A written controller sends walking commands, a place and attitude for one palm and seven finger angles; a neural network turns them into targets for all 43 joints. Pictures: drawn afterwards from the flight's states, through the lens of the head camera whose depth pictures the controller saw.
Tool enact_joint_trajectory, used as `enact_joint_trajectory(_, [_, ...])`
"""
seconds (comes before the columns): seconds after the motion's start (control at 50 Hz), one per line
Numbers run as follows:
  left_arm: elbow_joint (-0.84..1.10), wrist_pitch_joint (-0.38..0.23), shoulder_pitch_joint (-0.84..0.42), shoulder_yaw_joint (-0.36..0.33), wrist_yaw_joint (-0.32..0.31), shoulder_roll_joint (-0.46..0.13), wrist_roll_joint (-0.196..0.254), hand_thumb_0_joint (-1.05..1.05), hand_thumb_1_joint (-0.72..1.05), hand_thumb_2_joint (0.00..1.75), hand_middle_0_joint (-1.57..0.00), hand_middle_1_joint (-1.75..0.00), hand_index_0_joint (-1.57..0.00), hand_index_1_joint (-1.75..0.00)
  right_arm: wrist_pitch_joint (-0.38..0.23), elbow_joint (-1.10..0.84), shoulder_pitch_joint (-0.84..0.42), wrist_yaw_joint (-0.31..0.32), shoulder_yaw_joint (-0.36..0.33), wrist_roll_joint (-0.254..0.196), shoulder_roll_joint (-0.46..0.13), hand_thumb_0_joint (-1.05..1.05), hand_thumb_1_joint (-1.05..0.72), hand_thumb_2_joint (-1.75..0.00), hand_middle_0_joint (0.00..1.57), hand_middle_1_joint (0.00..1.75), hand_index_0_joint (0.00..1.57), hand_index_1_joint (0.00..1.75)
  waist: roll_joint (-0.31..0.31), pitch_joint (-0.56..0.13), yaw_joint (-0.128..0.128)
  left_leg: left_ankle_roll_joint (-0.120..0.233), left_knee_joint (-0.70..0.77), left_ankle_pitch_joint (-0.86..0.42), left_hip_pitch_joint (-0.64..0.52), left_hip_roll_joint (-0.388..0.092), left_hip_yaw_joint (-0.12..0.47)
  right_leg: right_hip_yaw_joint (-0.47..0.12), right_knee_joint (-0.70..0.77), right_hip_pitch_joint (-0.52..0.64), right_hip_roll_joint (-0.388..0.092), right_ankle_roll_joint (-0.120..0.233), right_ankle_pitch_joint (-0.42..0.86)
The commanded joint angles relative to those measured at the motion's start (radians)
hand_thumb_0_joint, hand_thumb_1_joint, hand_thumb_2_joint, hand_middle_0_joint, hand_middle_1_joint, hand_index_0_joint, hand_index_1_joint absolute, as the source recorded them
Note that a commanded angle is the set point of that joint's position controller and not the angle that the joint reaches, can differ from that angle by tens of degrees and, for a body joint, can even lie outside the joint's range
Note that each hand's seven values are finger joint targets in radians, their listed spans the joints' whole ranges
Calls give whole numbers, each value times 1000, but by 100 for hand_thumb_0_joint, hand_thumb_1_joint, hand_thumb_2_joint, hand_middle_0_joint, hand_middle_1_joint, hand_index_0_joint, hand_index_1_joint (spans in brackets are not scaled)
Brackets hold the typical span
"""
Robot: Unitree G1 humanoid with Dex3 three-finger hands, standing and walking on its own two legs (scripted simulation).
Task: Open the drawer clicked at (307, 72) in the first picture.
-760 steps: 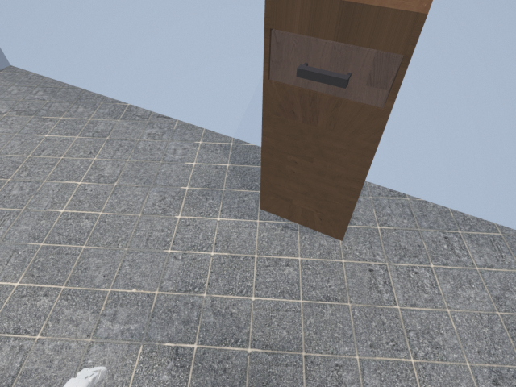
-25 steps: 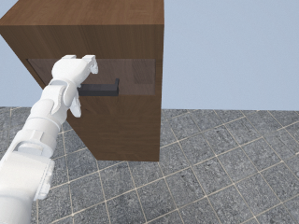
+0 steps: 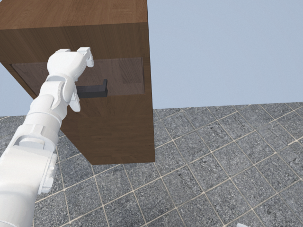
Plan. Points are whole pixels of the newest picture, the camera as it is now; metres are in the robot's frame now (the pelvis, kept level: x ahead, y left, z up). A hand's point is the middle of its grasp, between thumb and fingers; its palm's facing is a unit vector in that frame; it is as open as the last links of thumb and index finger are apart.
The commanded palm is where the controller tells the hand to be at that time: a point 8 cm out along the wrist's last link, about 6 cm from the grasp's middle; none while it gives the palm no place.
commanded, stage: move the hooked fingers above the handle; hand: left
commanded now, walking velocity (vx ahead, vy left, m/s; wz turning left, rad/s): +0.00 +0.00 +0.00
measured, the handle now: (83, 87) +0.54 +0.20 +0.04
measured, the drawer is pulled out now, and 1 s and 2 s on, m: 0.00 0.00 0.00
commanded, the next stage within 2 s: lower the fingers behind the handle in 0.46 s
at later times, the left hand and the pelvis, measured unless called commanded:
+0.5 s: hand (73, 86) +0.49 +0.21 +0.08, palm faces +0.02 -0.04 -1.00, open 13.7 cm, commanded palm +0.49 +0.24 +0.16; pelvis +0.01 +0.01 -0.01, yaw +2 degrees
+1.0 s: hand (74, 86) +0.49 +0.21 +0.09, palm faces +0.01 -0.01 -1.00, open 13.6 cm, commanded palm +0.48 +0.23 +0.12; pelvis -0.02 +0.01 -0.01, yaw +1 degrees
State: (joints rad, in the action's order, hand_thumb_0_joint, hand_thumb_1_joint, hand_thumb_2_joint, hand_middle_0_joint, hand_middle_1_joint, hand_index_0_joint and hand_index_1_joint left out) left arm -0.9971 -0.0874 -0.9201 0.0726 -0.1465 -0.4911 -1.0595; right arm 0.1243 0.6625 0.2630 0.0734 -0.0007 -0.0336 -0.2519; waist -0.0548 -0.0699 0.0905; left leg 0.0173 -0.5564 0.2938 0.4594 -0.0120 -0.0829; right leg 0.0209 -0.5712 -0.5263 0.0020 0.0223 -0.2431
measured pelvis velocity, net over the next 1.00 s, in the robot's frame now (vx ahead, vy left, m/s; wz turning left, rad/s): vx -0.02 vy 0.01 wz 0.01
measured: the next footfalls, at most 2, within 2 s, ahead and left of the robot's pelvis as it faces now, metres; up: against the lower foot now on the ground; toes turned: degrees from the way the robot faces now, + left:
none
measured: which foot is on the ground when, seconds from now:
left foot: down 0.00-1.00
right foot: down 0.00-1.00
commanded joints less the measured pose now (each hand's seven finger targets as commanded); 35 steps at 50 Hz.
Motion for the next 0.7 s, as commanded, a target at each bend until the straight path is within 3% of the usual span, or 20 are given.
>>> enact_joint_trajectory(0.0, [109, 45, -381, -153, -2, -439, 10, 0, -50, 30, -30, -120, -30, -120, -26, -95, 66, 26, -57, 3, -162, 0, -90, -90, 20, 30, 20, 30, 100, -347, -42, 27, 51, -140, 21, 36, 10, -52, 65, 330, -8, -11, 172])
enact_joint_trajectory(0.06, [94, 22, -373, -136, 8, -420, 12, 0, -50, 30, -30, -120, -30, -120, -37, -95, 78, 30, -60, -1, -170, 0, -90, -90, 20, 30, 20, 30, 121, -307, -23, 28, 44, -97, 43, 34, 13, -52, 71, 287, -6, -14, 128])
enact_joint_trajectory(0.08, [110, 4, -407, -112, 15, -391, 11, 0, -50, 30, -30, -120, -30, -120, -43, -96, 84, 30, -65, 0, -170, 0, -90, -90, 20, 30, 20, 30, 122, -315, -3, 30, 35, -100, 32, 31, 17, -60, 72, 281, -9, -13, 129])
enact_joint_trajectory(0.12, [147, -29, -440, -83, 24, -363, 17, 0, -50, 30, -30, -120, -30, -120, -55, -88, 110, 30, -76, 0, -176, 0, -90, -90, 20, 30, 20, 30, 84, -331, 17, 33, 22, -92, 8, 31, 22, -62, 68, 245, -7, -12, 122])
enact_joint_trajectory(0.2, [302, -114, -592, 33, 39, -213, 56, 0, -50, 30, -30, -120, -30, -120, -72, -60, 165, 21, -103, 10, -169, 0, -90, -90, 20, 30, 20, 30, 3, -420, 68, 38, -18, -150, -118, 33, 55, -59, 60, 153, 5, -3, 135])
enact_joint_trajectory(0.24, [342, -136, -616, 15, 30, -221, 72, 0, -50, 30, -30, -120, -30, -120, -77, -41, 187, 15, -111, 17, -172, 0, -90, -90, 20, 30, 20, 30, -40, -458, 66, 36, -36, -201, -170, 36, 69, -51, 46, 118, 13, 4, 152])
enact_joint_trajectory(0.3, [356, -145, -635, -51, -11, -275, 80, 0, -50, 30, -30, -120, -30, -120, -73, -20, 209, 7, -114, 25, -171, 0, -90, -90, 20, 30, 20, 30, -41, -519, 50, 33, -56, -289, -186, 41, 83, -34, 19, 127, 25, 11, 206])
enact_joint_trajectory(0.34, [295, -117, -601, -106, -56, -315, 61, 0, -50, 30, -30, -120, -30, -120, -65, -8, 206, -4, -108, 29, -168, 0, -90, -90, 20, 30, 20, 30, -48, -492, 29, 25, -56, -326, -151, 41, 84, -18, 0, 123, 29, 16, 227])
enact_joint_trajectory(0.36, [256, -91, -596, -150, -81, -369, 50, 0, -50, 30, -30, -120, -30, -120, -60, -1, 203, -10, -102, 30, -173, 0, -90, -90, 20, 30, 20, 30, -54, -460, 17, 20, -51, -329, -108, 40, 83, -13, -8, 129, 31, 20, 236])
enact_joint_trajectory(0.38, [219, -60, -570, -185, -99, -409, 38, 0, -50, 30, -30, -120, -30, -120, -56, -1, 195, -13, -96, 28, -180, 0, -90, -90, 20, 30, 20, 30, -8, -435, 10, 20, -46, -332, -66, 40, 84, -7, -12, 148, 32, 20, 245])
enact_joint_trajectory(0.4, [236, -41, -618, -107, -112, -329, 35, 0, -50, 30, -30, -120, -30, -120, -56, -7, 187, -18, -93, 25, -170, 0, -90, -90, 20, 30, 20, 30, -12, -423, 32, 21, -42, -322, -70, 39, 80, -7, -9, 134, 30, 15, 239])
enact_joint_trajectory(0.42, [215, -23, -615, -115, -125, -326, 29, 0, -50, 30, -30, -120, -30, -120, -58, -2, 188, -23, -98, 22, -167, 0, -90, -90, 20, 30, 20, 30, -13, -395, 31, 19, -36, -312, -73, 36, 79, 1, -2, 115, 33, 17, 222])
enact_joint_trajectory(0.52, [210, 46, -683, -132, -153, -379, -8, 0, -50, 30, -30, -120, -30, -120, -54, -9, 172, -29, -91, 23, -169, 0, -90, -90, 20, 30, 20, 30, -26, -469, 31, 18, -28, -323, -111, 35, 77, 3, -7, 141, 35, 14, 223])
enact_joint_trajectory(0.54, [183, 60, -669, -138, -151, -383, -12, 0, -50, 30, -30, -120, -30, -120, -53, -16, 163, -27, -86, 22, -164, 0, -90, -90, 20, 30, 20, 30, -18, -461, 23, 18, -21, -301, -100, 36, 72, 3, -2, 152, 33, 12, 209])
enact_joint_trajectory(0.58, [130, 73, -648, -149, -142, -395, -18, 0, -50, 30, -30, -120, -30, -120, -50, -16, 160, -20, -81, 23, -167, 0, -90, -90, 20, 30, 20, 30, 43, -437, 30, 22, -16, -283, -68, 34, 72, 1, 6, 167, 31, 8, 209])
enact_joint_trajectory(0.64, [61, 86, -610, -133, -124, -392, -15, 0, -50, 30, -30, -120, -30, -120, -49, -31, 144, -8, -69, 17, -166, 0, -90, -90, 20, 30, 20, 30, 84, -373, 32, 25, 6, -172, -19, 34, 65, -5, 24, 159, 23, -1, 131])
enact_joint_trajectory(0.68, [54, 73, -605, -146, -109, -408, -10, 0, -50, 30, -30, -120, -30, -120, -50, -45, 138, 0, -67, 17, -167, 0, -90, -90, 20, 30, 20, 30, 91, -382, 28, 28, 6, -157, -9, 35, 58, -15, 28, 178, 18, -2, 124])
